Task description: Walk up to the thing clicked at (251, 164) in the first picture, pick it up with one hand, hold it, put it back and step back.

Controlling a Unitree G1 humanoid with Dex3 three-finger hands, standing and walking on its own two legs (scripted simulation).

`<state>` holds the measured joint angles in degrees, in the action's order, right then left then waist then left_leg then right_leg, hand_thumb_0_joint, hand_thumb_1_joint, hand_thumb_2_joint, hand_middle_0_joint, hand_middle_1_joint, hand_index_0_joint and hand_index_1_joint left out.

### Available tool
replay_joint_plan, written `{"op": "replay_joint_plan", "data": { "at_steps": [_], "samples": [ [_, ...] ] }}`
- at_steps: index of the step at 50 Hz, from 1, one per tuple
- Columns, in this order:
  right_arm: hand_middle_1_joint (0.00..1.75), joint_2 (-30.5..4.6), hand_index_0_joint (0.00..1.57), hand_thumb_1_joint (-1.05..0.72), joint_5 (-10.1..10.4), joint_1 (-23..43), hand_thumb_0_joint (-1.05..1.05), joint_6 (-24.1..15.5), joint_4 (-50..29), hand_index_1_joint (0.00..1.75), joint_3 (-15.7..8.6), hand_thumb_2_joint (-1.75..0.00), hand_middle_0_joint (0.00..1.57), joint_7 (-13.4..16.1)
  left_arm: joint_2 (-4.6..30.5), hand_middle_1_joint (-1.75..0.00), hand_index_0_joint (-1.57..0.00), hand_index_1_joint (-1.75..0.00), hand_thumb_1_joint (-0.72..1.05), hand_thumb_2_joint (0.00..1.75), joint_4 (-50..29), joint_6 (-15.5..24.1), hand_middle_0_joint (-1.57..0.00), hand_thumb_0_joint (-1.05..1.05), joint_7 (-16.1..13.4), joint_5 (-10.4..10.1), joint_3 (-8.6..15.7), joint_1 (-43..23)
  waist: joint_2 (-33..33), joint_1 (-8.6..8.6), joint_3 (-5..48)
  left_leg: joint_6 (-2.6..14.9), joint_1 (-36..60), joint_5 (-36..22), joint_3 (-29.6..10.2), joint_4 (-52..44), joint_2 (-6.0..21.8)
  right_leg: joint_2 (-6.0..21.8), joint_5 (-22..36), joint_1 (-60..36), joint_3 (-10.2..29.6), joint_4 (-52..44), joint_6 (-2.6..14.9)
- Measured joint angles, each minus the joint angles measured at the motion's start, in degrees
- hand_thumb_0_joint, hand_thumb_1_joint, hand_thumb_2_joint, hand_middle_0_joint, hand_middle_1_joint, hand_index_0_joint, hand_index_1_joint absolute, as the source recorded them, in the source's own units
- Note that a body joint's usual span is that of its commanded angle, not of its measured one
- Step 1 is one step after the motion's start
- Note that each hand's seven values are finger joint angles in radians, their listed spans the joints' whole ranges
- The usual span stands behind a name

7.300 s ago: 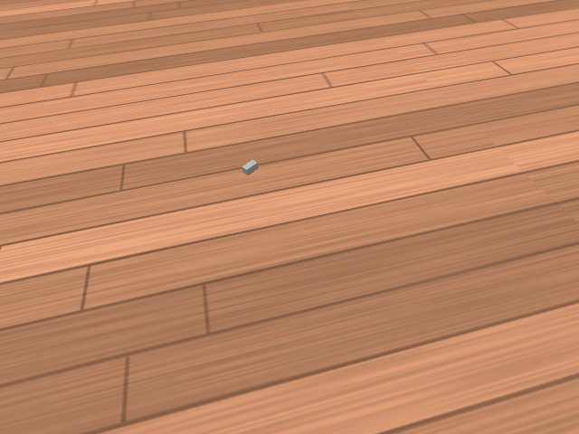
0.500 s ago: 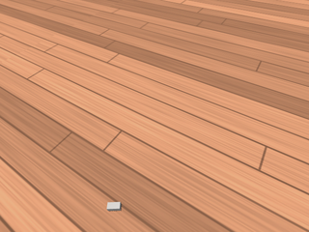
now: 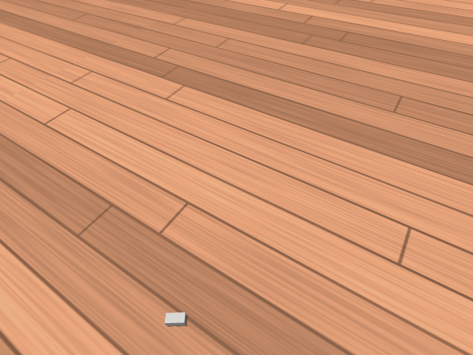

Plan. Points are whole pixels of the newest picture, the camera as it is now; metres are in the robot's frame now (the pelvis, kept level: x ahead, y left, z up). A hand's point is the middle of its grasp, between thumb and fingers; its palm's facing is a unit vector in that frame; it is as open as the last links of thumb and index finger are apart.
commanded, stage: stand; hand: left
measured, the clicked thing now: (176, 319) +0.41 +0.30 -0.76
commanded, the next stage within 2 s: walk up in 1.52 s
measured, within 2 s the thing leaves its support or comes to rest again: neither
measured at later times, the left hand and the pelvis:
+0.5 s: hand out of the picture +0.07 +0.26 -0.16, palm faces -0.03 -0.94 -0.35, open 7.4 cm; pelvis +0.00 +0.00 +0.00, yaw +0 degrees
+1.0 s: hand out of the picture +0.07 +0.26 -0.16, palm faces -0.03 -0.94 -0.35, open 7.4 cm; pelvis +0.00 +0.00 +0.00, yaw +0 degrees
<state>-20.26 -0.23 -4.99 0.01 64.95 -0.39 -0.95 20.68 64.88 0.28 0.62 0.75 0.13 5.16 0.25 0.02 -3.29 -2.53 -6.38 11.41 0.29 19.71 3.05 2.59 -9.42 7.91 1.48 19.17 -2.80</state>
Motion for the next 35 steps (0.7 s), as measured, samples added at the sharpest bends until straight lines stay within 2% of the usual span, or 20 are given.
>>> {"op": "replay_joint_plan", "data": {
  "at_steps": [35],
  "samples": [
    [0.3,-0.08,0.2,-0.9,-0.04,-1.02,0.0,0.12,-0.55,0.3,0.15,-0.9,0.2,0.03,0.06,-0.3,-0.21,-0.3,0.9,0.9,-0.16,-0.15,-0.2,0.0,0.03,0.13,-0.08,1.01,-0.09,0.15,-0.11,0.06,-0.15,0.3,-0.13,0.3,-0.06,0.07,-0.34,0.07,-0.14,0.27,-0.01]
  ]
}}
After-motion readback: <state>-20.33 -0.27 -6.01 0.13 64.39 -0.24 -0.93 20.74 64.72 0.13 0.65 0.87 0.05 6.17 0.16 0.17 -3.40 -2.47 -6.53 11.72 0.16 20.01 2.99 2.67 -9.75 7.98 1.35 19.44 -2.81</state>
